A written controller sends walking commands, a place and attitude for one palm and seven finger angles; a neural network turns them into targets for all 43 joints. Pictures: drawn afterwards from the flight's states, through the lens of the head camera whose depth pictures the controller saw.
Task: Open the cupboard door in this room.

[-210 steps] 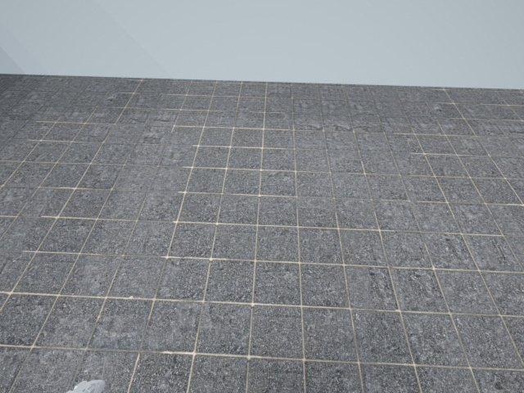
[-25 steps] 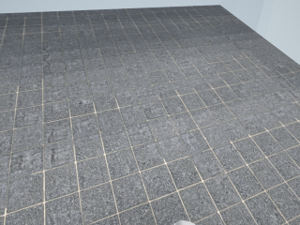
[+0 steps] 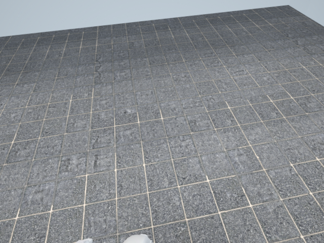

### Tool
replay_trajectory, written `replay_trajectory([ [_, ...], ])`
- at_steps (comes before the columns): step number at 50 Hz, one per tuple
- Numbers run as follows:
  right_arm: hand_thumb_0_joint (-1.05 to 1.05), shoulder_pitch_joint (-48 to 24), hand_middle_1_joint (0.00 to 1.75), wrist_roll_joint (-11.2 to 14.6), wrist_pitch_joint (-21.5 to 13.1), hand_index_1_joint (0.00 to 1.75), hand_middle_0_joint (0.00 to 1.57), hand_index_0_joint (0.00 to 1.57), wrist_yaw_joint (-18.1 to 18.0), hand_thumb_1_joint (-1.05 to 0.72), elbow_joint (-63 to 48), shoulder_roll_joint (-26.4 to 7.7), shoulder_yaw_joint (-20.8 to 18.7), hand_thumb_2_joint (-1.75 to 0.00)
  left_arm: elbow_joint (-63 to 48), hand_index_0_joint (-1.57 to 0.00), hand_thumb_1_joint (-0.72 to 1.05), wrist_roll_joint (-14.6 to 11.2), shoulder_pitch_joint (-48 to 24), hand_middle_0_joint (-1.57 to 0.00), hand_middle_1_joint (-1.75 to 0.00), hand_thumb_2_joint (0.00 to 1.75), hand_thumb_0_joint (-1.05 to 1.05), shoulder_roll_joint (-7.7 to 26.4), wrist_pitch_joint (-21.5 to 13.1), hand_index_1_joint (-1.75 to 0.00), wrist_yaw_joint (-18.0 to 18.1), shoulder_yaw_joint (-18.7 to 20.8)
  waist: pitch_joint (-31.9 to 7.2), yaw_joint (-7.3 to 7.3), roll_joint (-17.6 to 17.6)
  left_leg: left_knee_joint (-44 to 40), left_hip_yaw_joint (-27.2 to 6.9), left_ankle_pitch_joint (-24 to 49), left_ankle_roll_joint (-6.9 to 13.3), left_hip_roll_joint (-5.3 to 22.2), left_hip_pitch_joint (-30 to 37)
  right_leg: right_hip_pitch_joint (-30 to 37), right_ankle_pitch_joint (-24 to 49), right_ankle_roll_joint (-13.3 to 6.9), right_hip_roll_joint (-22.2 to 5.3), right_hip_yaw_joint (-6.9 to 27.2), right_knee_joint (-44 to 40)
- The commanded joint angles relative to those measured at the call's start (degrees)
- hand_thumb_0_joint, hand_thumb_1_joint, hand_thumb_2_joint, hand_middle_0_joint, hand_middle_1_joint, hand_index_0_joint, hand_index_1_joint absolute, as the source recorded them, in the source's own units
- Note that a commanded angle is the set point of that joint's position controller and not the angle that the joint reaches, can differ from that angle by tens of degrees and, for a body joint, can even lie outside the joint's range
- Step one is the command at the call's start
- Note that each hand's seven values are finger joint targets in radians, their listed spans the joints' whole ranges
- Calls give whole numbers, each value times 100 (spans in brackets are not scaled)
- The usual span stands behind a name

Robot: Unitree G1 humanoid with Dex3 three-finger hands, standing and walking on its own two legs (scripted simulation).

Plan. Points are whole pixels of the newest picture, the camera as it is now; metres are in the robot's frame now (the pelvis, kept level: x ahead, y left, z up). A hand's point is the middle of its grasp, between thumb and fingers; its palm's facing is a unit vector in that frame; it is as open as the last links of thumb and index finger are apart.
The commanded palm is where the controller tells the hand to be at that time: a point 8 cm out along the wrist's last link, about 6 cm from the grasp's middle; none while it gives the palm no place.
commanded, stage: turn or walk to find it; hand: left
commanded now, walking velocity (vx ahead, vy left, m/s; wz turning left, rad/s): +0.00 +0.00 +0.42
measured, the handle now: out of the picture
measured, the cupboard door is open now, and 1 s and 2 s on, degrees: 0 0 0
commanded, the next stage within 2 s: none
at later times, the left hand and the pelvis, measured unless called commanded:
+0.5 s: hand out of the picture -0.01 +0.28 -0.17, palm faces +0.25 -0.93 -0.25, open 7.4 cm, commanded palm none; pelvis -0.01 +0.05 +0.00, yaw +12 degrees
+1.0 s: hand out of the picture -0.04 +0.21 -0.15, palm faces +0.44 -0.87 -0.24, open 7.4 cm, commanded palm none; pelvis -0.02 +0.01 +0.00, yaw +26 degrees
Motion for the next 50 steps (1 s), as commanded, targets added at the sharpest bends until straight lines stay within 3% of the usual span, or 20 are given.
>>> replay_trajectory([
  [1,0,-83,30,2,-97,30,20,20,15,-90,-399,-418,-114,-90,-417,-20,90,48,-173,-20,-30,90,0,1043,-198,-30,82,242,91,78,-1110,902,129,145,-239,494,-360,-88,1405,-616,-1522,689,-1172],
  [8,0,-748,30,72,-186,30,20,20,-2,-90,-529,-282,28,-90,-79,-20,90,112,519,-20,-30,90,0,1444,-146,-30,49,369,-217,470,-1482,-1296,658,-398,-234,476,364,543,3008,-711,-1709,434,-481],
  [11,0,-328,30,70,-267,30,20,20,-26,-90,-436,-408,24,-90,-30,-20,90,61,436,-20,-30,90,0,1460,-98,-30,37,386,-463,212,-1282,-2939,805,720,-139,400,1396,318,2937,-271,-1528,52,273],
  [12,0,-77,30,49,-328,30,20,20,-19,-90,-381,-695,-32,-90,-64,-20,90,-1,450,-20,-30,90,0,1319,-57,-30,22,362,-690,66,-539,-3532,470,1718,-16,736,2292,-303,2153,21,-1331,-226,990],
  [13,0,144,30,1,-376,30,20,20,-35,-90,-402,-1285,-156,-90,-242,-20,90,-31,556,-20,-30,90,0,946,-27,-30,-22,303,-894,0,1149,-3580,-1358,3774,616,2166,3094,-1684,-455,459,-613,-552,2113],
  [14,0,373,30,30,-338,30,20,20,-82,-90,-334,-1538,-218,-90,-377,-20,90,11,254,-20,-30,90,0,789,11,-30,-3,196,-840,-155,1312,-3714,-1717,4570,1195,2778,2785,-1932,-2121,495,-432,-145,3004],
  [15,0,411,30,23,-365,30,20,20,-147,-90,-271,-1431,-195,-90,-354,-20,90,10,38,-20,-30,90,0,805,82,-30,48,212,-886,-196,1448,-3729,-1627,4215,1199,2611,2497,-1910,-1942,448,-483,297,3433],
  [16,0,188,30,1,-359,30,20,20,-196,-90,-302,-1213,-145,-90,-305,-20,90,5,-177,-20,-30,90,0,874,68,-30,24,245,-568,-169,1127,-3748,-1479,3838,1183,2356,2261,-2065,-1580,448,-495,388,3658],
  [18,0,-369,30,-5,-382,30,20,20,-206,-90,-466,-970,-22,-90,-137,-20,90,3,-29,-20,-30,90,0,858,43,-30,-49,262,-280,105,665,-3821,-943,3413,1004,1886,1870,-1849,-928,467,-493,360,3599],
  [20,0,-486,30,18,-409,30,20,20,-204,-90,-514,-961,-13,-90,-51,-20,90,3,181,-20,-30,90,0,835,44,-30,-82,253,-393,175,622,-3866,-724,3330,962,1721,1974,-1732,-730,503,-436,299,3319],
  [28,0,-302,30,-22,-333,30,20,20,-169,-90,-553,-1019,-90,-90,-291,-20,90,-16,-96,-20,-30,90,0,734,42,-30,-41,222,-377,26,565,-3888,-1363,2820,1132,1726,1930,-1350,-906,496,-182,306,2044],
  [31,0,-393,30,-36,-305,30,20,20,-150,-90,-602,-1018,-113,-90,-314,-20,90,-38,112,-20,-30,90,0,707,-15,-30,-23,208,-455,123,602,-3674,-1524,3051,1063,1578,1704,-786,-715,432,0,231,1095],
  [33,0,-471,30,2,-292,30,20,20,-133,-90,-635,-968,-125,-90,-242,-20,90,-46,425,-20,-30,90,0,765,-66,-30,1,228,-562,296,505,-3377,-1487,2766,859,1356,1283,-11,67,398,30,184,63],
  [34,0,-506,30,45,-299,30,20,20,-110,-90,-647,-842,-114,-90,-211,-20,90,-24,633,-20,-30,90,0,917,-121,-30,23,254,-654,408,171,-2991,-1294,2238,598,1101,890,591,543,353,-210,372,-712],
  [35,0,-381,30,96,-301,30,20,20,-72,-90,-720,-482,-65,-90,-220,-20,90,63,708,-20,-30,90,0,1376,-189,-30,72,343,-684,421,-1084,-1985,-615,860,205,455,-148,1324,698,-13,-1394,1606,-1229],
  [36,0,-483,30,55,-286,30,20,20,-68,-90,-874,-389,-59,-90,-290,-20,90,86,680,-20,-30,90,0,1691,-182,-30,65,377,-462,473,-1845,-779,-21,-950,-33,-39,-532,838,1241,-656,-2487,2416,-1383],
  [37,0,-531,30,-20,-202,30,20,20,-85,-90,-792,-603,-111,-90,-343,-20,90,31,529,-20,-30,90,0,1529,-208,-30,82,401,-394,458,-1889,79,-334,-980,-8,232,-471,322,1245,-849,-2428,2313,-1442],
  [40,0,-257,30,-2,-118,30,20,20,6,-90,-434,-526,-132,-90,-470,-20,90,17,-187,-20,-30,90,0,1035,-201,-30,64,243,16,43,-899,1135,-148,25,-125,444,-415,-99,1389,-605,-1604,991,-1199],
  [42,0,-190,30,-7,-93,30,20,20,22,-90,-361,-454,-105,-90,-423,-20,90,34,-55,-20,-30,90,0,986,-237,-30,63,221,21,106,-1156,1154,18,225,-226,484,-351,-43,1601,-553,-1503,638,-1169],
  [50,0,-797,30,45,-121,30,20,20,10,-90,-446,-328,12,-90,-73,-20,90,97,525,-20,-30,90,0,1295,-186,-30,58,321,-89,437,-1209,-575,481,-377,-287,612,77,486,2202,-754,-1816,388,-902],
])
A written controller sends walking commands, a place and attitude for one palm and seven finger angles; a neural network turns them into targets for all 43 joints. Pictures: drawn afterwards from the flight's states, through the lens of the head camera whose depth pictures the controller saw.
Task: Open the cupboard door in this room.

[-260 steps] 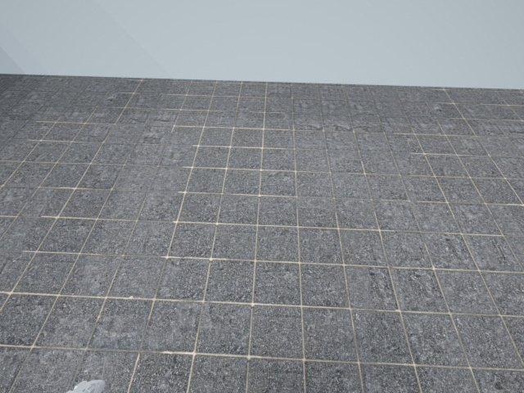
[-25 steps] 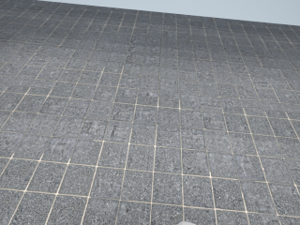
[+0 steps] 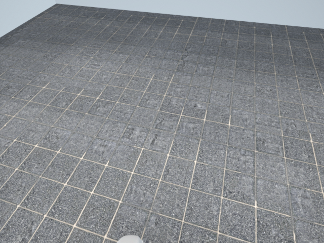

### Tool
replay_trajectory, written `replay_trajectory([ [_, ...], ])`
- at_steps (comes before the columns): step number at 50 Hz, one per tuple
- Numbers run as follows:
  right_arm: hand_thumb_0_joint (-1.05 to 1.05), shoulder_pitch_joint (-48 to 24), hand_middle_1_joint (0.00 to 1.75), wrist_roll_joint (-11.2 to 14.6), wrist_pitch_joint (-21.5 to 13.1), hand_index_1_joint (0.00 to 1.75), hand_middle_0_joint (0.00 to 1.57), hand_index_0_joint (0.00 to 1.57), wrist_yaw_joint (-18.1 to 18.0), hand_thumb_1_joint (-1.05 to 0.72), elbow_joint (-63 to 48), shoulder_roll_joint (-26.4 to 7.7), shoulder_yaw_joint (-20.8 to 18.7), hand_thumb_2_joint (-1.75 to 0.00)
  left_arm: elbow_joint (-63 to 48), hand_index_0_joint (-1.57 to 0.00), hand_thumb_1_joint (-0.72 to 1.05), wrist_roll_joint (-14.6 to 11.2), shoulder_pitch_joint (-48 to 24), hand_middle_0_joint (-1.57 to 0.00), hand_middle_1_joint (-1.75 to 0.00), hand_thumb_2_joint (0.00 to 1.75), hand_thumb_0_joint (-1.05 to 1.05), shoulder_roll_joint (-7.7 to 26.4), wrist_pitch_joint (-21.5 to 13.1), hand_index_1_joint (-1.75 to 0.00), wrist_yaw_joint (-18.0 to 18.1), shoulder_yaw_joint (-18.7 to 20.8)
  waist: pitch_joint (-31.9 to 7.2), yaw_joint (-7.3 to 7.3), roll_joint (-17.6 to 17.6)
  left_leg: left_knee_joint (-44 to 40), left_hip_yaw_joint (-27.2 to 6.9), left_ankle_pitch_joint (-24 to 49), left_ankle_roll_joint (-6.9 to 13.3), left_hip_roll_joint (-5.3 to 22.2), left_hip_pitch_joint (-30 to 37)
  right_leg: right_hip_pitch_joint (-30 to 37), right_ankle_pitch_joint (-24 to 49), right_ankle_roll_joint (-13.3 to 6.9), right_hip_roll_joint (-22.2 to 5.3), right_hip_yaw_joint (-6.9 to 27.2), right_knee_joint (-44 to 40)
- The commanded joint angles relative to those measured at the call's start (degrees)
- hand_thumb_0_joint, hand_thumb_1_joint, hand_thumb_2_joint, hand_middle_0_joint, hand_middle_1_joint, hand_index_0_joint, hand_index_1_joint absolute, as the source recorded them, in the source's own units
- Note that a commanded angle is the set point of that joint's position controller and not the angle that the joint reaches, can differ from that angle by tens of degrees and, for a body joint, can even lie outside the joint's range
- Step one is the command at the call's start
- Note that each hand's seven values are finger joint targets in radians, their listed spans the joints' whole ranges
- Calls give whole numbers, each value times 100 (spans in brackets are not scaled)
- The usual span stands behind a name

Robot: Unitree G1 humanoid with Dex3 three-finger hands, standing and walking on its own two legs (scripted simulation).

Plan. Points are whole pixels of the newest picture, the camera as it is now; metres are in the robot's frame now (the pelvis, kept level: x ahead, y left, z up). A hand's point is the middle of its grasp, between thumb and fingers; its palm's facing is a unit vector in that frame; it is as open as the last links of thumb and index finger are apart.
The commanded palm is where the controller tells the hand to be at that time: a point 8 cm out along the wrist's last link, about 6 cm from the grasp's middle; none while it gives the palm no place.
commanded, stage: turn or walk to find it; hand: left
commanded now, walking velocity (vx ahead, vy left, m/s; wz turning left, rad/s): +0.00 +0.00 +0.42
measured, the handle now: out of the picture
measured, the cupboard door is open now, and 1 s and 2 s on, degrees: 0 0 0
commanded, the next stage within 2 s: none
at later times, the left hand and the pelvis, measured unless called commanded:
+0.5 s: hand out of the picture +0.03 +0.27 -0.16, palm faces +0.22 -0.94 -0.25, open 7.4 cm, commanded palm none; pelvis -0.02 +0.05 +0.00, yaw +11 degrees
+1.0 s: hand out of the picture -0.06 +0.20 -0.16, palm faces +0.43 -0.87 -0.26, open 7.4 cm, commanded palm none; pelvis -0.03 +0.00 +0.00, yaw +25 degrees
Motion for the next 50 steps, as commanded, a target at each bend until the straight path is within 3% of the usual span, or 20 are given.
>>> replay_trajectory([
  [1,0,-642,30,41,-216,30,20,20,-19,-90,-604,-232,13,-90,-211,-20,90,58,324,-20,-30,90,0,1387,-89,-30,84,367,-306,373,-1143,-1056,344,-351,-1,34,-91,491,2421,-711,-1525,1011,-818],
  [4,0,-430,30,69,-284,30,20,20,-49,-90,-576,-216,43,-90,-125,-20,90,48,281,-20,-30,90,0,1500,-48,-30,67,405,-529,277,-1248,-2014,598,-72,81,-62,471,496,2768,-581,-1541,793,-402],
  [6,0,-34,30,48,-348,30,20,20,-51,-90,-498,-355,20,-90,-117,-20,90,-16,144,-20,-30,90,0,1426,0,-30,54,406,-647,24,-904,-3334,587,1050,178,6,1409,11,2228,-160,-1367,401,246],
  [7,0,142,30,18,-418,30,20,20,-55,-90,-487,-776,-58,-90,-198,-20,90,-66,254,-20,-30,90,0,1194,48,-30,31,379,-866,-52,226,-3850,-387,1987,470,732,2234,-873,1060,198,-926,128,1183],
  [8,0,395,30,-4,-428,30,20,20,-81,-90,-500,-1311,-176,-90,-418,-20,90,-74,168,-20,-30,90,0,806,71,-30,-3,271,-798,-160,1762,-4023,-1992,3957,1156,2064,2574,-2105,-1844,578,-249,49,2301],
  [9,0,618,30,-6,-409,30,20,20,-143,-90,-366,-1335,-192,-90,-469,-20,90,-13,-258,-20,-30,90,0,890,153,-30,55,233,-864,-372,1506,-4093,-1977,3647,1435,2162,2123,-1930,-2086,510,-193,662,3043],
  [10,0,406,30,-10,-409,30,20,20,-204,-90,-391,-1226,-170,-90,-448,-20,90,-28,-411,-20,-30,90,0,854,173,-30,53,254,-686,-253,1461,-4074,-1832,3278,1436,1946,1929,-2153,-1781,495,-216,887,3394],
  [12,0,-153,30,-20,-432,30,20,20,-237,-90,-540,-892,-44,-90,-256,-20,90,-29,-368,-20,-30,90,0,903,144,-30,-28,299,-268,-28,843,-4137,-1290,3022,1278,1431,1506,-2066,-931,518,-225,983,3584],
  [15,0,-180,30,22,-501,30,20,20,-245,-90,-590,-818,-11,-90,-122,-20,90,-40,-95,-20,-30,90,0,906,126,-30,-50,293,-509,60,635,-4077,-933,3631,1207,1156,1815,-1904,-589,593,-149,948,3406],
  [25,0,156,30,-40,-424,30,20,20,-215,-90,-573,-868,-106,-90,-476,-20,90,-62,-625,-20,-30,90,0,784,126,-30,8,246,-470,-138,667,-4028,-1752,3235,1427,1180,1798,-1555,-950,591,111,1016,2061],
  [30,0,-52,30,-24,-379,30,20,20,-176,-90,-654,-856,-154,-90,-442,-20,90,-100,-140,-20,-30,90,0,803,32,-30,38,239,-680,103,574,-3588,-1835,3206,1186,840,1185,-286,-157,470,368,879,254],
  [31,0,-97,30,7,-381,30,20,20,-164,-90,-687,-803,-145,-90,-399,-20,90,-99,83,-20,-30,90,0,866,-15,-30,57,258,-812,238,400,-3315,-1724,2856,978,657,904,297,431,450,254,895,-570],
  [32,0,-23,30,64,-395,30,20,20,-130,-90,-707,-536,-124,-90,-380,-20,90,-43,230,-20,-30,90,0,1177,-75,-30,94,313,-931,270,-326,-2682,-1301,1826,636,247,143,1068,594,243,-500,1608,-1109],
  [33,0,-23,30,70,-400,30,20,20,-100,-90,-870,-205,-54,-90,-402,-20,90,27,260,-20,-30,90,0,1623,-107,-30,124,403,-723,299,-1653,-1554,-307,-344,239,-582,-832,1261,1118,-407,-1888,2922,-1326],
  [34,0,-110,30,-18,-301,30,20,20,-126,-90,-853,-475,-138,-90,-490,-20,90,-25,205,-20,-30,90,0,1634,-99,-30,122,415,-640,364,-1549,-426,-460,-950,223,-422,-716,477,1074,-838,-2276,3035,-1460],
  [35,0,-196,30,-23,-220,30,20,20,-114,-90,-813,-503,-174,-90,-534,-20,90,-32,-66,-20,-30,90,0,1471,-67,-30,150,406,-361,234,-1322,300,-543,-779,237,-328,-679,-30,814,-883,-2052,2889,-1522],
  [36,0,-152,30,-22,-182,30,20,20,-74,-90,-686,-482,-173,-90,-577,-20,90,-34,-339,-20,-30,90,0,1304,-72,-30,129,354,-88,94,-903,768,-496,-384,219,-204,-699,-285,693,-768,-1698,2379,-1471],
  [38,0,184,30,-32,-161,30,20,20,-19,-90,-503,-374,-145,-90,-636,-20,90,-27,-614,-20,-30,90,0,1085,-118,-30,101,266,-71,-111,-838,1057,-292,186,98,-120,-692,-210,1082,-532,-1242,1482,-1261],
  [44,0,-250,30,-10,-162,30,20,20,-24,-90,-547,-322,-64,-90,-339,-20,90,15,68,-20,-30,90,0,1202,-131,-30,96,310,-211,212,-1042,97,42,-55,-75,15,-567,387,2053,-634,-1362,1164,-1037],
  [50,0,-590,30,71,-256,30,20,20,-37,-90,-620,-221,46,-90,-122,-20,90,54,312,-20,-30,90,0,1443,-79,-30,74,386,-472,373,-1276,-1515,426,-358,37,-44,149,653,2999,-704,-1513,982,-567],
])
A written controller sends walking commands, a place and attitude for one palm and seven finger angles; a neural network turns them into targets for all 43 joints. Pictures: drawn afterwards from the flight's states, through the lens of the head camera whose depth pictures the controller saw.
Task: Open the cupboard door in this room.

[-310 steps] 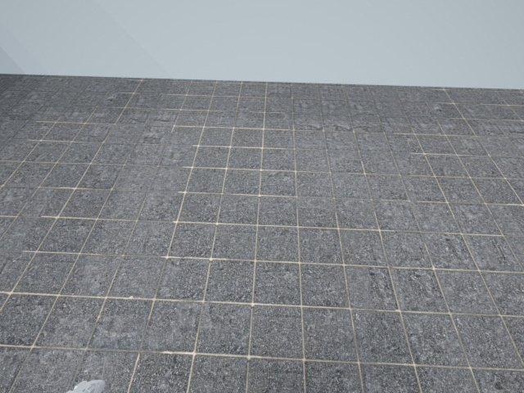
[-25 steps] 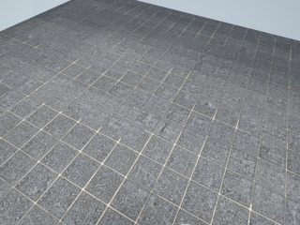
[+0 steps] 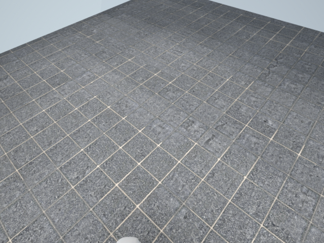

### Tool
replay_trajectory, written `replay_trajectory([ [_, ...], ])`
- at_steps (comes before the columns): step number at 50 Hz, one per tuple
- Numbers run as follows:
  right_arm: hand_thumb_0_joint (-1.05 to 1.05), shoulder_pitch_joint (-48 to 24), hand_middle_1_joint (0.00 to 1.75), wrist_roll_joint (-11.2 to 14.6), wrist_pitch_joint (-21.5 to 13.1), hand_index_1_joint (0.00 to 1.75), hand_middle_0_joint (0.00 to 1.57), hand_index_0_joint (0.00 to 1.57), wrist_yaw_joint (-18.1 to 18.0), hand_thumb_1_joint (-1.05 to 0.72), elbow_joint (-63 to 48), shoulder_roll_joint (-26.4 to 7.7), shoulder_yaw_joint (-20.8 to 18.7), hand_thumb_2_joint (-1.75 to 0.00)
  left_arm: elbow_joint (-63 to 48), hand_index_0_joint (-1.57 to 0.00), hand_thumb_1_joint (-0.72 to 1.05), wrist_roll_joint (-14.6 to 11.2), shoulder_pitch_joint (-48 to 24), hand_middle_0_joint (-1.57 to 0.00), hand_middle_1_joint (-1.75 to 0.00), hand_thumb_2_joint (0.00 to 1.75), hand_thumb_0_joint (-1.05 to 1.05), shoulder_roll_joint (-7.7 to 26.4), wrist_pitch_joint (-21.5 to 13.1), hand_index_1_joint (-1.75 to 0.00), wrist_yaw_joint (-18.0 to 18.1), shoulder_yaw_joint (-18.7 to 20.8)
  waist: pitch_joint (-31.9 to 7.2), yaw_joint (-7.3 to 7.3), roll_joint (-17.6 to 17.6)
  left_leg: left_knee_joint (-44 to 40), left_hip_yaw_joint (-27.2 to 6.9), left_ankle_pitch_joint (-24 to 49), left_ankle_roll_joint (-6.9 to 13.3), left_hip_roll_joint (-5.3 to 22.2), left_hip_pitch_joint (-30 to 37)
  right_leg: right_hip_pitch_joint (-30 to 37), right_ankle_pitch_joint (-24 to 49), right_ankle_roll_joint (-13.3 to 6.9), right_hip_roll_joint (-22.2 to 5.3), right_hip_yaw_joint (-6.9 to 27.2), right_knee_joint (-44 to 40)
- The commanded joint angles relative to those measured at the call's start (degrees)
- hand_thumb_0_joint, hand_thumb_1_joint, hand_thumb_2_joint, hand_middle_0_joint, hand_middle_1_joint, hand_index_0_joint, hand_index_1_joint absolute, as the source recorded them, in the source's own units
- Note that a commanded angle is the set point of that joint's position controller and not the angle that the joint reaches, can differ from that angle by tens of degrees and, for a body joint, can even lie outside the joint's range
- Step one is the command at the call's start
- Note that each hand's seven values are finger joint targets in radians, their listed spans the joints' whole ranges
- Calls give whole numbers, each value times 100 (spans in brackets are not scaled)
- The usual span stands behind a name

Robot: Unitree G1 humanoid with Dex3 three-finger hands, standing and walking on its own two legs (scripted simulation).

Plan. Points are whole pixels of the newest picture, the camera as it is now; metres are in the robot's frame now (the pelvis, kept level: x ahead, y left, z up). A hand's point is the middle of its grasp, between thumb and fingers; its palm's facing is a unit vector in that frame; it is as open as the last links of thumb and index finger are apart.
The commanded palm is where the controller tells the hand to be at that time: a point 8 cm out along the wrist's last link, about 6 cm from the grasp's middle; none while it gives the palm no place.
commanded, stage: turn or walk to find it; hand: left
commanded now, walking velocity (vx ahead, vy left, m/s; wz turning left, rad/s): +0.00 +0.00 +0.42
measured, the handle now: out of the picture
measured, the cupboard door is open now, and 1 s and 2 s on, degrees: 0 0 0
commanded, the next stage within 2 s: none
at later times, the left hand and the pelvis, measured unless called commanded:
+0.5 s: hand out of the picture +0.02 +0.24 -0.16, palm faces +0.22 -0.94 -0.27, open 7.4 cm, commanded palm none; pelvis -0.02 +0.02 +0.00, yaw +11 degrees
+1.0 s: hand out of the picture -0.11 +0.23 -0.19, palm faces +0.46 -0.86 -0.22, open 7.4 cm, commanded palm none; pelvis -0.05 +0.03 -0.01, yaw +25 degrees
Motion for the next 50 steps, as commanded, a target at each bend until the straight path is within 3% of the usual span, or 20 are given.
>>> replay_trajectory([
  [1,0,-423,30,46,-250,30,20,20,-28,-90,-601,-207,17,-90,-195,-20,90,38,321,-20,-30,90,0,1408,-74,-30,82,365,-626,271,-1232,-1121,403,-56,55,-122,34,744,3183,-655,-1380,954,-536],
  [4,0,59,30,21,-350,30,20,20,-36,-90,-483,-441,-16,-90,-171,-20,90,-50,170,-20,-30,90,0,1339,-14,-30,66,364,-862,-65,-738,-2922,394,1475,203,0,1371,88,2472,-111,-1166,476,355],
  [5,0,201,30,-18,-409,30,20,20,-39,-90,-507,-928,-113,-90,-266,-20,90,-87,276,-20,-30,90,0,1067,31,-30,42,332,-1041,-126,654,-3304,-894,2635,560,1011,2234,-998,796,267,-599,149,1390],
  [6,0,444,30,-20,-383,30,20,20,-69,-90,-484,-1365,-210,-90,-487,-20,90,-76,130,-20,-30,90,0,744,59,-30,19,205,-899,-236,1820,-3303,-2043,4540,1270,2102,2357,-2002,-1963,547,-93,234,2367],
  [7,0,585,30,-32,-376,30,20,20,-139,-90,-368,-1289,-212,-90,-485,-20,90,-30,-279,-20,-30,90,0,856,157,-30,85,193,-872,-427,1508,-3404,-1976,3902,1432,2078,1828,-1834,-1958,509,-96,781,3001],
  [9,0,-29,30,-49,-363,30,20,20,-198,-90,-509,-1014,-119,-90,-385,-20,90,-55,-432,-20,-30,90,0,890,163,-30,16,257,-296,-172,1115,-3472,-1560,3048,1358,1528,1217,-1986,-1158,487,-108,1008,3391],
  [12,0,-345,30,-23,-421,30,20,20,-190,-90,-650,-867,-56,-90,-203,-20,90,-46,-47,-20,-30,90,0,845,139,-30,-42,250,-409,13,850,-3469,-1035,3073,1198,1123,1190,-1743,-631,560,-23,928,3239],
  [20,0,-110,30,-62,-358,30,20,20,-158,-90,-663,-933,-161,-90,-463,-20,90,-76,-260,-20,-30,90,0,702,98,-30,1,196,-573,-136,789,-3269,-1583,3074,1365,1144,1323,-1261,-878,564,244,898,1688],
  [24,0,-297,30,-41,-326,30,20,20,-134,-90,-747,-894,-186,-90,-392,-20,90,-100,285,-20,-30,90,0,708,2,-30,25,214,-762,151,734,-2783,-1652,2907,1103,804,712,-72,116,492,430,768,-53],
  [25,0,-280,30,5,-332,30,20,20,-111,-90,-770,-757,-180,-90,-364,-20,90,-80,452,-20,-30,90,0,892,-53,-30,45,242,-822,230,399,-2412,-1508,2428,853,546,267,581,614,445,222,950,-797],
  [27,0,-297,30,19,-323,30,20,20,-69,-90,-1007,-275,-110,-90,-473,-20,90,28,476,-20,-30,90,0,1677,-104,-30,95,376,-614,328,-1685,-160,-308,-703,227,-593,-1173,783,1036,-574,-2079,3036,-1543],
  [28,0,-333,30,-48,-229,30,20,20,-82,-90,-946,-509,-175,-90,-538,-20,90,-21,315,-20,-30,90,0,1539,-119,-30,117,399,-549,311,-1555,763,-652,-692,258,-339,-1074,146,678,-789,-2091,2980,-1673],
  [30,0,-214,30,-43,-156,30,20,20,-22,-90,-733,-494,-208,-90,-649,-20,90,-36,-269,-20,-30,90,0,1211,-88,-30,122,308,-140,1,-821,1658,-586,-64,229,-150,-1050,-381,459,-622,-1563,2240,-1593],
  [33,0,107,30,-47,-151,30,20,20,20,-90,-514,-375,-155,-90,-668,-20,90,-15,-407,-20,-30,90,0,997,-146,-30,112,225,-228,-94,-954,1667,-272,434,48,-71,-957,-58,1345,-495,-1163,1267,-1303],
  [42,0,-463,30,34,-241,30,20,20,-6,-90,-620,-173,-8,-90,-275,-20,90,46,286,-20,-30,90,0,1397,-75,-30,84,361,-490,326,-1242,-736,370,-182,42,-58,-182,585,2743,-673,-1449,932,-710],
  [45,0,-35,30,37,-322,30,20,20,-30,-90,-509,-253,5,-90,-205,-20,90,-8,139,-20,-30,90,0,1394,-33,-30,72,369,-762,68,-1010,-2270,486,779,128,-88,698,468,2710,-311,-1317,589,-23],
  [46,0,205,30,18,-379,30,20,20,-26,-90,-457,-468,-44,-90,-242,-20,90,-66,132,-20,-30,90,0,1281,11,-30,61,358,-890,-81,-436,-2987,275,1635,222,109,1500,-123,2104,-4,-1121,338,590],
  [47,0,368,30,-33,-428,30,20,20,-42,-90,-494,-1043,-170,-90,-405,-20,90,-105,224,-20,-30,90,0,930,58,-30,26,310,-984,-151,1220,-3249,-1470,3157,761,1406,2274,-1507,-74,445,-386,27,1675],
  [48,0,626,30,-26,-376,30,20,20,-66,-90,-441,-1379,-241,-90,-600,-20,90,-60,-117,-20,-30,90,0,731,88,-30,24,199,-824,-313,1676,-3382,-2011,4101,1365,2166,1965,-1920,-2034,542,-77,327,2575],
  [50,0,460,30,-41,-391,30,20,20,-195,-90,-375,-1101,-179,-90,-535,-20,90,-50,-610,-20,-30,90,0,823,176,-30,53,242,-558,-320,1477,-3447,-1859,3307,1296,1761,1397,-2075,-1490,484,-101,994,3377],
])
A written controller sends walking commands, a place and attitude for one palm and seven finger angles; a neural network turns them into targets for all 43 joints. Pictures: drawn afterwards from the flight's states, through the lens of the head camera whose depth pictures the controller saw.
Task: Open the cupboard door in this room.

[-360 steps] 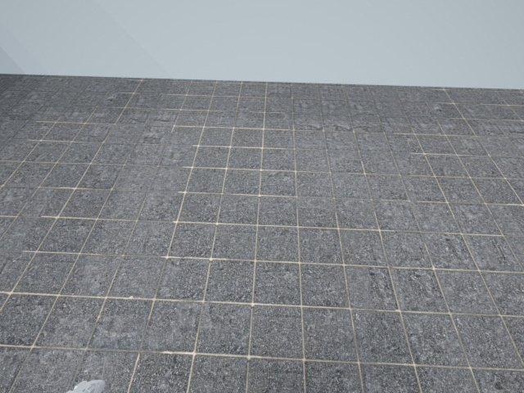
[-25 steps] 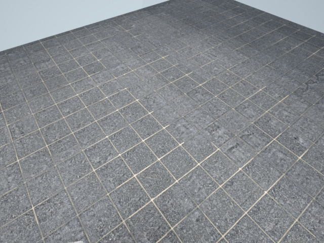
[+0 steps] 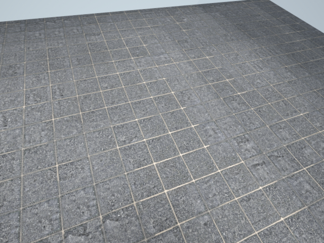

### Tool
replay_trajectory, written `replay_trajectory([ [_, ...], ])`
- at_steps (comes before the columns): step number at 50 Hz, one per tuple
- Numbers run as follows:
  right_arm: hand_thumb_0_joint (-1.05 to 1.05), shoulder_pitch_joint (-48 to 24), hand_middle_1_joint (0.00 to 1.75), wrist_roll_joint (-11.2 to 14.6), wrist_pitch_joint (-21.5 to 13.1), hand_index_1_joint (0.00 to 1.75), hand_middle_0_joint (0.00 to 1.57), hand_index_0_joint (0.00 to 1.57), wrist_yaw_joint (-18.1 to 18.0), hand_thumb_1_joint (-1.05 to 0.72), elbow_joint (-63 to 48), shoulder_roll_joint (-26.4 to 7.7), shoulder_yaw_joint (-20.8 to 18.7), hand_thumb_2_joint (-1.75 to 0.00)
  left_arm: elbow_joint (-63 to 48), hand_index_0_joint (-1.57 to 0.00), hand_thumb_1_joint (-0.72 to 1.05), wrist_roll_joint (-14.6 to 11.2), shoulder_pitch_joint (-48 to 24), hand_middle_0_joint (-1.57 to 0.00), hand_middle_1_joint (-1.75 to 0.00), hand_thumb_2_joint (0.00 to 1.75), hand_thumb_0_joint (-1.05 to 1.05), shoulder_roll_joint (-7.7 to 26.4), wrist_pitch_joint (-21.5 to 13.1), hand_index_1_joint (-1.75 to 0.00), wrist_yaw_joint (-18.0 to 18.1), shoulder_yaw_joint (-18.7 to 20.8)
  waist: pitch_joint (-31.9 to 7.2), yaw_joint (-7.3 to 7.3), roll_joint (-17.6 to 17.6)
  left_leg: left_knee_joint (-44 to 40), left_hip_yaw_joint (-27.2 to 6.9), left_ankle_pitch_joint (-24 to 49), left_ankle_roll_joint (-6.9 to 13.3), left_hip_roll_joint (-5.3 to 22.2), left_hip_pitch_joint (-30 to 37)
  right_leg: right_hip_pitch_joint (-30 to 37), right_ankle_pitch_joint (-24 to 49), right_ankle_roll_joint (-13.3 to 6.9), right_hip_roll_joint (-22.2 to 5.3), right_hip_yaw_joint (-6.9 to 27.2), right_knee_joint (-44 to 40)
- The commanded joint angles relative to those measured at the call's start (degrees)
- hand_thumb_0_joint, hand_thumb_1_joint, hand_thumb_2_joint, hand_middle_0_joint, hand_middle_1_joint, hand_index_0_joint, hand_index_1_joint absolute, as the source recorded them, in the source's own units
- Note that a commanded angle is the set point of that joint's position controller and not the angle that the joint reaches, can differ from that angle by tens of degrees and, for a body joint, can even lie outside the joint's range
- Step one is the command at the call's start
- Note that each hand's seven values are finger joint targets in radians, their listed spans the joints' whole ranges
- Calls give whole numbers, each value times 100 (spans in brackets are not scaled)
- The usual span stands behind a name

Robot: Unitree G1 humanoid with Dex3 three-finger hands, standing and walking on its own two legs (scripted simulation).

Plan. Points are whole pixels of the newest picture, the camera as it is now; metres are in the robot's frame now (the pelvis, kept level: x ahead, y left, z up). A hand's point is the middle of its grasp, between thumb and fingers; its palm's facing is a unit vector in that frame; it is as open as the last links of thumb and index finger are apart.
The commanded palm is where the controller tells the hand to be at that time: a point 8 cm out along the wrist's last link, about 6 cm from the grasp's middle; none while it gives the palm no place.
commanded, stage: turn or walk to find it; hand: left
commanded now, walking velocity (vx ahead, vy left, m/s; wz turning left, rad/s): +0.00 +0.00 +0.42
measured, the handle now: out of the picture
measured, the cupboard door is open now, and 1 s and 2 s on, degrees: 0 0 0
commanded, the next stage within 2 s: none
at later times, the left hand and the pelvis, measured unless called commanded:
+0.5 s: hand out of the picture +0.06 +0.18 -0.13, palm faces +0.20 -0.94 -0.28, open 7.4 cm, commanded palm none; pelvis -0.02 -0.03 +0.01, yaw +12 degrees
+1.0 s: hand out of the picture -0.14 +0.19 -0.18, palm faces +0.47 -0.85 -0.24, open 7.4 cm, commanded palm none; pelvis -0.06 +0.00 +0.00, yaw +25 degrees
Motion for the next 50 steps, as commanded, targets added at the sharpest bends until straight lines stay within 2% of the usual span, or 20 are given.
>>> replay_trajectory([
  [1,0,350,30,-47,-108,30,20,20,-209,-90,-290,-1163,-247,-90,-565,-20,90,5,-538,-20,-30,90,0,455,-81,-30,-4,111,-442,-292,1507,-1829,-1944,2372,757,1683,610,-1302,-25,73,176,802,1873],
  [2,0,155,30,-42,-137,30,20,20,-212,-90,-352,-1081,-202,-90,-455,-20,90,16,-367,-20,-30,90,0,429,-99,-30,-38,119,-449,-169,1296,-1809,-1681,2440,686,1469,656,-1253,291,105,209,757,1907],
  [5,0,223,30,-3,-184,30,20,20,-211,-90,-375,-1025,-184,-90,-357,-20,90,8,-223,-20,-30,90,0,451,-113,-30,-49,104,-587,-157,1105,-1828,-1485,2718,673,1282,800,-1102,576,172,254,761,1732],
  [15,0,502,30,-61,-102,30,20,20,-179,-90,-353,-1084,-295,-90,-689,-20,90,-28,-646,-20,-30,90,0,311,-154,-30,8,35,-682,-355,1198,-1596,-2241,2824,916,1303,944,-675,121,147,577,776,133],
  [20,0,184,30,-39,-49,30,20,20,-142,-90,-472,-1048,-321,-90,-566,-20,90,-58,15,-20,-30,90,0,358,-222,-30,48,53,-764,-12,1131,-1247,-2330,2194,648,955,-49,786,1104,21,747,680,-1632],
  [21,0,173,30,-7,-49,30,20,20,-124,-90,-508,-918,-312,-90,-542,-20,90,-38,206,-20,-30,90,0,472,-269,-30,67,81,-830,89,752,-936,-2152,1602,401,689,-492,1396,1545,-24,550,792,-2406],
  [22,0,273,30,46,-55,30,20,20,-91,-90,-565,-591,-264,-90,-548,-20,90,41,300,-20,-30,90,0,874,-330,-30,108,155,-868,117,-429,7,-1504,371,27,87,-1408,2022,1293,-366,-556,1913,-3007],
  [23,0,219,30,18,-45,30,20,20,-84,-90,-719,-460,-251,-90,-652,-20,90,77,219,-20,-30,90,0,1209,-329,-30,108,209,-638,142,-1285,1278,-791,-1266,-252,-505,-1853,1602,1576,-1035,-1732,2930,-3278],
  [24,0,204,30,-61,56,30,20,20,-94,-90,-644,-741,-322,-90,-753,-20,90,7,38,-20,-30,90,0,1114,-342,-30,122,232,-562,119,-1161,2243,-1097,-1312,-226,-234,-1700,870,1223,-1254,-1766,2900,-3429],
  [26,0,287,30,-62,138,30,20,20,-39,-90,-428,-711,-344,-90,-841,-20,90,5,-523,-20,-30,90,0,777,-322,-30,116,142,-103,-188,-349,3212,-1018,-662,-256,-46,-1652,328,1157,-1079,-1190,2062,-3322],
  [28,0,538,30,-60,160,30,20,20,5,-90,-272,-589,-309,-90,-838,-20,90,6,-630,-20,-30,90,0,567,-377,-30,91,64,-107,-307,-394,3451,-810,-168,-380,13,-1616,434,1851,-901,-790,1251,-3093],
  [32,0,364,30,-55,179,30,20,20,6,-90,-251,-572,-290,-90,-669,-20,90,28,-209,-20,-30,90,0,588,-395,-30,99,76,-198,-126,-554,3190,-662,-139,-519,124,-1586,773,2181,-948,-851,1041,-3023],
  [39,0,-243,30,20,90,30,20,20,-20,-90,-357,-453,-141,-90,-346,-20,90,88,357,-20,-30,90,0,924,-345,-30,67,158,-514,200,-712,1333,-187,-803,-496,130,-1034,1416,3649,-1135,-1091,801,-2523],
  [43,0,-9,30,55,-8,30,20,20,-53,-90,-323,-464,-99,-90,-263,-20,90,81,285,-20,-30,90,0,1023,-302,-30,61,198,-836,52,-798,-122,72,-369,-381,30,-262,1498,4125,-945,-1085,574,-1939],
  [44,0,165,30,43,-37,30,20,20,-55,-90,-273,-522,-111,-90,-251,-20,90,42,206,-20,-30,90,0,1000,-283,-30,54,204,-889,-74,-656,-775,99,241,-336,45,240,1246,3837,-732,-986,359,-1677],
  [45,0,387,30,32,-89,30,20,20,-38,-90,-240,-745,-156,-90,-282,-20,90,-8,143,-20,-30,90,0,879,-247,-30,44,185,-1001,-228,-40,-1469,-224,1058,-231,330,1043,617,3117,-438,-777,102,-1012],
  [46,0,483,30,-27,-132,30,20,20,-57,-90,-287,-1351,-290,-90,-466,-20,90,-44,274,-20,-30,90,0,514,-199,-30,8,136,-1010,-265,1666,-1623,-1945,2557,329,1702,1808,-902,716,12,-60,-215,44],
  [47,0,707,30,-11,-81,30,20,20,-98,-90,-213,-1610,-346,-90,-605,-20,90,25,-104,-20,-30,90,0,388,-136,-30,30,18,-883,-466,2145,-1787,-2464,3291,828,2286,1464,-1220,-961,103,207,158,934],
  [48,0,744,30,-27,-94,30,20,20,-170,-90,-142,-1463,-322,-90,-598,-20,90,26,-468,-20,-30,90,0,473,-65,-30,71,45,-710,-542,2000,-1833,-2352,3115,857,2124,983,-1186,-767,84,195,644,1374],
  [50,0,116,30,-26,-97,30,20,20,-214,-90,-289,-1174,-217,-90,-441,-20,90,10,-381,-20,-30,90,0,522,-89,-30,-20,95,-400,-232,1417,-1779,-1829,2661,792,1637,760,-1314,43,92,186,758,1765],
])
